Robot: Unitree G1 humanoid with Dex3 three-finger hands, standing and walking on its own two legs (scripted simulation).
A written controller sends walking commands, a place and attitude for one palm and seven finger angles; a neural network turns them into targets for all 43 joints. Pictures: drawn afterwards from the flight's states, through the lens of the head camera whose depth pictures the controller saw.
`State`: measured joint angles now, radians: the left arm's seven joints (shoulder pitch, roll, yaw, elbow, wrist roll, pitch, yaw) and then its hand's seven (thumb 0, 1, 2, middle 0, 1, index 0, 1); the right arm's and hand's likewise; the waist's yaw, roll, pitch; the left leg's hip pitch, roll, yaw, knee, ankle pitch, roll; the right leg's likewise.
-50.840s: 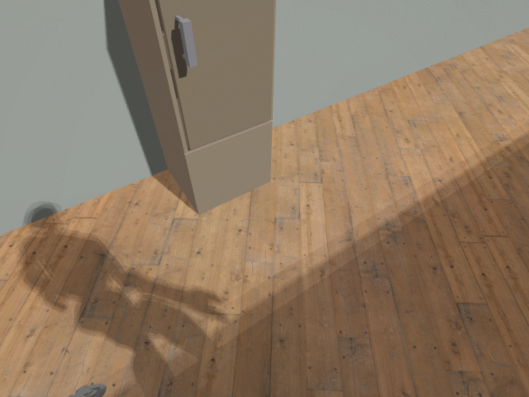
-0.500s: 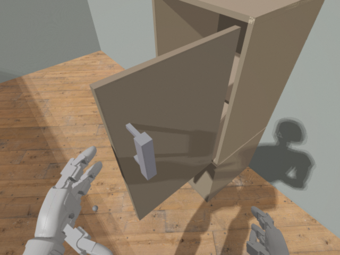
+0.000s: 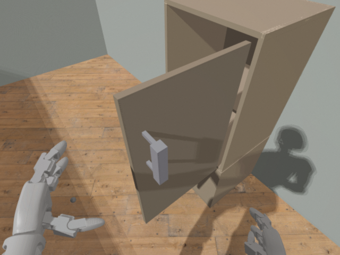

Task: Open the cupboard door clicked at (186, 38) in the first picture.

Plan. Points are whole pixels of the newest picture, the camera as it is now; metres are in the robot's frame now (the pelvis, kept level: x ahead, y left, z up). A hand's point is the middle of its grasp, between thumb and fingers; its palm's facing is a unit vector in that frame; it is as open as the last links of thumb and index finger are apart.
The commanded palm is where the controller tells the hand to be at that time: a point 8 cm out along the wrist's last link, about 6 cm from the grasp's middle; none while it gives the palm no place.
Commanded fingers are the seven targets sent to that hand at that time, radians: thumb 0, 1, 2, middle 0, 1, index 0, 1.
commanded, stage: draw the hand back to the body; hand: left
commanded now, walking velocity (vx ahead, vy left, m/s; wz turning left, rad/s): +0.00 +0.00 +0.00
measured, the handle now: (153, 157) +0.32 +0.08 +0.08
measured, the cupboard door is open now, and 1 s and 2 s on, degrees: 91 91 91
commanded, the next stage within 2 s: step back with the hand held close in 0.88 s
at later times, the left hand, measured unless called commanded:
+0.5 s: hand (44, 170) +0.21 +0.26 +0.16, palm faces +0.43 -0.81 -0.39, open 9.1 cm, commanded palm +0.17 +0.30 +0.18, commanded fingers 0.00 0.90 0.90 -0.20 -0.30 -0.20 -0.30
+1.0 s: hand (48, 174) +0.20 +0.24 +0.16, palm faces +0.44 -0.81 -0.38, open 7.4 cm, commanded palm +0.16 +0.28 +0.19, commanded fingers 0.00 0.90 0.90 -0.20 -0.30 -0.20 -0.30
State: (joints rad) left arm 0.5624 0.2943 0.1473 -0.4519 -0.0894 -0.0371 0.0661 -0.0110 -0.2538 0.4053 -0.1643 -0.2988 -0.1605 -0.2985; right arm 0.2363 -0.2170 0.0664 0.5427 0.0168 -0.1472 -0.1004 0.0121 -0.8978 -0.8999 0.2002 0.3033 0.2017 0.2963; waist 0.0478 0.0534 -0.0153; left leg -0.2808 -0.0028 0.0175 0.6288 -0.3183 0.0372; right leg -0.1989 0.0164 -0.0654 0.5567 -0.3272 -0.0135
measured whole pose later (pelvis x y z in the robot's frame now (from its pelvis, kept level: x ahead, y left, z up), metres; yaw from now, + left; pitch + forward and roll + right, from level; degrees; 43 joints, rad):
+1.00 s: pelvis +0.01 -0.02 +0.02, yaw -1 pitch -5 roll -1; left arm 0.46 0.33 0.32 -0.36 -0.08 -0.09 0.12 0.01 0.89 0.90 -0.21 -0.30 -0.21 -0.30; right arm 0.19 -0.22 0.02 0.65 0.00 -0.08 -0.07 0.01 -0.90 -0.90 0.20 0.30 0.20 0.30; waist 0.06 0.07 0.03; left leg -0.09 0.01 0.03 0.41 -0.23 0.02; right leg -0.03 0.03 -0.04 0.36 -0.24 -0.03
